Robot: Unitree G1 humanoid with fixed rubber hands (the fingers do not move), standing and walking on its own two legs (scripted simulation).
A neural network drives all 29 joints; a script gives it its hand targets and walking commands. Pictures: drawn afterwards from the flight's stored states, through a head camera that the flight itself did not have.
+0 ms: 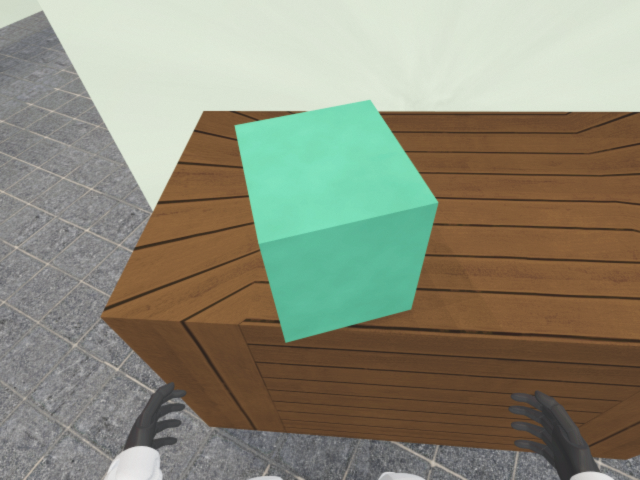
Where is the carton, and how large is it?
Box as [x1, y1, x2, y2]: [235, 100, 438, 342]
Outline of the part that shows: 370,100 235,125 258,243 285,342 410,309 438,202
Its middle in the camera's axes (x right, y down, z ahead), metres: +0.01 -0.02 +0.59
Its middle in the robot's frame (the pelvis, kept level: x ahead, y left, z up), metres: +0.45 +0.03 +0.04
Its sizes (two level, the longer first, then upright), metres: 0.230 0.206 0.241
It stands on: a pedestal, 0.67 m high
